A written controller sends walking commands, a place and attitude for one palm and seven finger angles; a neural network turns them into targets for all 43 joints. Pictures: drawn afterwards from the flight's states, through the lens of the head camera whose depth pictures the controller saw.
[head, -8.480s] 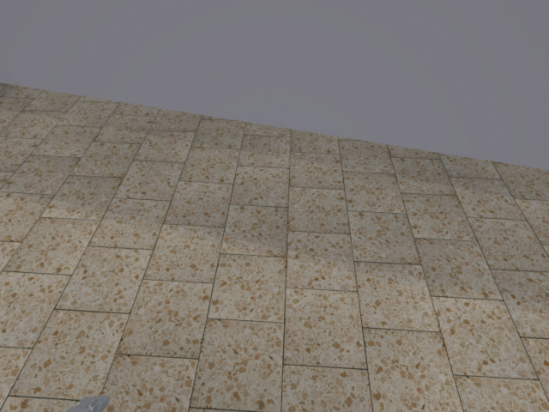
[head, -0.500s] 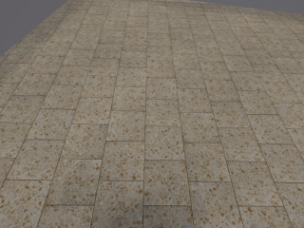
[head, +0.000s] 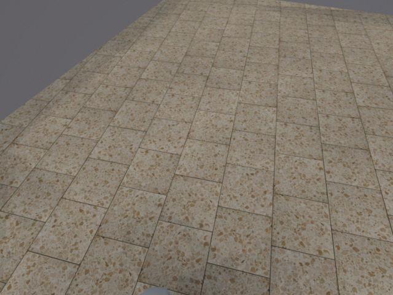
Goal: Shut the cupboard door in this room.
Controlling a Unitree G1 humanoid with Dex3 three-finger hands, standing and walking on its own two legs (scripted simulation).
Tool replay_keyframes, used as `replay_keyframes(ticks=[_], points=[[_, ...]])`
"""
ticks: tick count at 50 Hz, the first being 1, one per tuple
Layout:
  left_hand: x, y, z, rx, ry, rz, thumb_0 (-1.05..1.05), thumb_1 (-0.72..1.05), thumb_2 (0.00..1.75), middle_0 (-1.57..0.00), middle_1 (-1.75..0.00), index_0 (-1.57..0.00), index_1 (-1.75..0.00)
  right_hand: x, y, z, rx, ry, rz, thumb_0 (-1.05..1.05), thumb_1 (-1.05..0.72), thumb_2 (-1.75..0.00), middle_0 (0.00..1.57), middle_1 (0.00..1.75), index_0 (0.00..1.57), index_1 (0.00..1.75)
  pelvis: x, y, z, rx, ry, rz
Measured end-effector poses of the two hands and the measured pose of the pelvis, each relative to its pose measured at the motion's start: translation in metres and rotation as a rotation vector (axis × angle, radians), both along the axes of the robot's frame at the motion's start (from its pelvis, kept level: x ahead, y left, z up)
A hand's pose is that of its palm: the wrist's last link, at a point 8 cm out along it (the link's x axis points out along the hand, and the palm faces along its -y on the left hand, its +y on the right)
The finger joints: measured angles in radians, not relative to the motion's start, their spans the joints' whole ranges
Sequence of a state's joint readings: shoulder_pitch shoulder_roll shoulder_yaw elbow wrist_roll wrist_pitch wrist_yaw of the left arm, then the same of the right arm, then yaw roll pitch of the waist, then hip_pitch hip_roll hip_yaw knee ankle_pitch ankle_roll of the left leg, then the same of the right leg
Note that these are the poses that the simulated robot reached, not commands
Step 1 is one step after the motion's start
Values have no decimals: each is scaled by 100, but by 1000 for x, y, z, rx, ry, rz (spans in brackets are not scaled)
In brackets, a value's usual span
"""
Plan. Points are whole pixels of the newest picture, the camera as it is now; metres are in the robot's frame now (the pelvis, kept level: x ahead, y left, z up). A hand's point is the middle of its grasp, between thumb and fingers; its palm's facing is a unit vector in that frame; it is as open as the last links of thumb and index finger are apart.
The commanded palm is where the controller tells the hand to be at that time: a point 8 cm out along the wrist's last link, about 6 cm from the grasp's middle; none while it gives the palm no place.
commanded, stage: turn or walk to find it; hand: left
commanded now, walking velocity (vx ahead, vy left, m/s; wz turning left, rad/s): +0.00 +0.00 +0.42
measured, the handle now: out of the picture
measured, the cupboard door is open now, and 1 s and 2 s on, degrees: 78 78 78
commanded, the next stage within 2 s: stand and wait in 1.04 s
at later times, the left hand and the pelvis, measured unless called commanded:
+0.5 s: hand out of the picture +0.04 +0.24 -0.16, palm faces +0.22 -0.94 -0.26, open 7.4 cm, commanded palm none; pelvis -0.02 +0.02 +0.00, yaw +11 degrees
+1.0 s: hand out of the picture -0.11 +0.23 -0.19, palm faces +0.46 -0.86 -0.23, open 7.4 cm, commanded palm none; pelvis -0.05 +0.02 -0.02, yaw +25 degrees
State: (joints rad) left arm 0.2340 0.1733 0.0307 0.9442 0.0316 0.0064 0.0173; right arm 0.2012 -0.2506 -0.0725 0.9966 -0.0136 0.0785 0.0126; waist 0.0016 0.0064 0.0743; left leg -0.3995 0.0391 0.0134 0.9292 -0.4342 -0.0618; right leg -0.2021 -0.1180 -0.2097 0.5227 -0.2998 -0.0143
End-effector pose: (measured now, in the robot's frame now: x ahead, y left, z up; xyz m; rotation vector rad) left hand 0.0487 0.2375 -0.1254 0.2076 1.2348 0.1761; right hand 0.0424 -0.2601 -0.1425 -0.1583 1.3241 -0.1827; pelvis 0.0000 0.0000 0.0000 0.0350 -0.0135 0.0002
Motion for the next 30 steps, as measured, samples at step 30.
replay_keyframes(ticks=[30], points=[[-32, 24, 6, 45, -129, 204, 0, 91, 90, -20, -30, -20, -30, 45, 35, -13, 41, -60, 238, 0, -90, -90, 20, 30, 20, 29, -21, 1, -9, -25, 5, 252]])
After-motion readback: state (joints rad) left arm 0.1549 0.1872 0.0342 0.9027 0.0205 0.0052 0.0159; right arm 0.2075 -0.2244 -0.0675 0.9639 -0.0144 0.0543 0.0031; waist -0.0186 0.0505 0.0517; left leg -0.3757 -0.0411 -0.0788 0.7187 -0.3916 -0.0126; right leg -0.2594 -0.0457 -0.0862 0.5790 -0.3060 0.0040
